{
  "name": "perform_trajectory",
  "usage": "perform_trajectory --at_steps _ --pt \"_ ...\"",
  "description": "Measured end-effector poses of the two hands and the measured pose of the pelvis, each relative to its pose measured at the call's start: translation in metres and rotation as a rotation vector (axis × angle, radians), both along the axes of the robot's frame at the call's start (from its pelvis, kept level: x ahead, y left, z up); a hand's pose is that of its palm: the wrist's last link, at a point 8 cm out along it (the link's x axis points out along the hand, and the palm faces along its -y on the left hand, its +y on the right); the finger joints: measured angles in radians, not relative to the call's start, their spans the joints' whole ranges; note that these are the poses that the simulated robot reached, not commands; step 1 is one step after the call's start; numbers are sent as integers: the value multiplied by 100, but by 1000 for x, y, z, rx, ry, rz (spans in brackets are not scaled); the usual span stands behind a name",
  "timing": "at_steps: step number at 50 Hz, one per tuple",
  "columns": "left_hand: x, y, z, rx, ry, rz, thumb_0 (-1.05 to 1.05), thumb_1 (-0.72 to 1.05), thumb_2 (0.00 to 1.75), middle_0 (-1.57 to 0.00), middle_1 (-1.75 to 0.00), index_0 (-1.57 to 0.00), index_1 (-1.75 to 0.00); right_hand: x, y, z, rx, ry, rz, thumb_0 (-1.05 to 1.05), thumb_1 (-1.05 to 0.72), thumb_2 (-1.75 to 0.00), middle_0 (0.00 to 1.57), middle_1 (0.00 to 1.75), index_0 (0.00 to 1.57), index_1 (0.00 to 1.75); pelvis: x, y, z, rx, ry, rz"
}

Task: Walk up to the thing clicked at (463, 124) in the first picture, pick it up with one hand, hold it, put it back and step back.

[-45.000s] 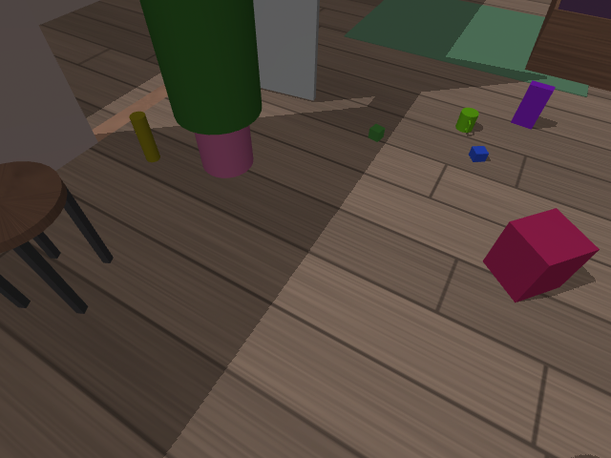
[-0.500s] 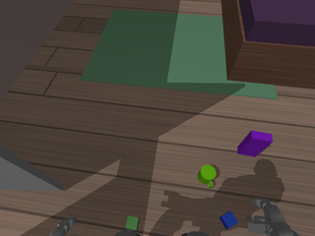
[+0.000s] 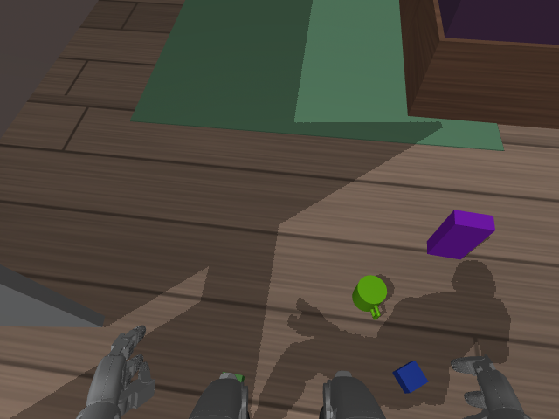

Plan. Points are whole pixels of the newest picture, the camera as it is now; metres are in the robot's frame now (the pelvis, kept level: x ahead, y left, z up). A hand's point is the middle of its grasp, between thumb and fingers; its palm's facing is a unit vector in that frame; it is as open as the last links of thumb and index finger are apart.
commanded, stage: rise first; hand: right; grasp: from above
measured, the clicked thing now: (370, 298) +0.45 -0.27 -0.65
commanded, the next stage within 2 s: none
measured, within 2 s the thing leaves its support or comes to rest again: neither
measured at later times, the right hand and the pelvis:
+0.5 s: hand (437, 376) +0.19 -0.28 -0.27, palm faces -0.41 +0.63 -0.66, open 14.0 cm; pelvis -0.03 +0.00 -0.13, yaw +0 degrees
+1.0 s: hand (406, 322) +0.33 -0.30 -0.42, palm faces -0.49 +0.18 -0.85, open 14.1 cm; pelvis -0.09 +0.00 -0.29, yaw +4 degrees
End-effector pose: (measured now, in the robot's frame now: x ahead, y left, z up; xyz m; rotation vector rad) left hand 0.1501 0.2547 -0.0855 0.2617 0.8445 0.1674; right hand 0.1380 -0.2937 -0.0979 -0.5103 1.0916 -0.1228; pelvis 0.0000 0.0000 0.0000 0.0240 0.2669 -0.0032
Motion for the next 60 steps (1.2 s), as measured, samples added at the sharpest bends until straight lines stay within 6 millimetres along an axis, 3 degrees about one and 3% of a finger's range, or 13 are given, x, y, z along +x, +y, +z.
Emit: perform_trajectory --at_steps 10,15,20,26,35,41,51,60 --pt "12 -8 -17 -11 -50 -31 1 89 90 -21 -30 -20 -30 -2 -1 -13 -36 18 34 0 52 -99 7 108 7 107 -2 2 -21 9 53 -6" --pt "11 -6 -35 -1 -59 -53 1 89 90 -21 -30 -20 -30 4 -6 -36 -84 29 105 0 52 -99 7 108 7 107 -8 3 -40 10 96 -7" --pt "7 3 -74 21 -52 -80 1 89 90 -21 -30 -20 -30 28 -18 -76 -163 -1 226 0 53 -99 7 107 7 107 -21 4 -79 7 170 -3" --pt "-7 15 -140 37 9 -73 1 87 90 -21 -30 -20 -30 72 -14 -127 -261 -107 430 0 52 -99 7 108 7 108 -37 4 -135 8 254 2" --pt "-58 22 -243 7 178 -36 1 88 90 -21 -30 -20 -30 132 -14 -192 -441 -176 600 0 51 -99 6 109 8 108 -66 6 -210 13 323 12" --pt "-110 23 -289 0 306 -3 1 89 90 -21 -30 -20 -30 165 -10 -226 -500 -196 712 0 52 -100 7 109 8 108 -82 7 -250 23 328 24" --pt "-180 28 -317 49 474 70 1 90 91 -21 -30 -20 -30 199 -9 -273 -555 -232 874 0 55 -104 8 105 7 106 -94 1 -295 55 322 41" --pt "-202 24 -331 75 568 84 0 91 91 -21 -30 -20 -30 223 -9 -304 -627 -276 956 0 55 -105 8 102 7 104 -93 -6 -320 77 323 44"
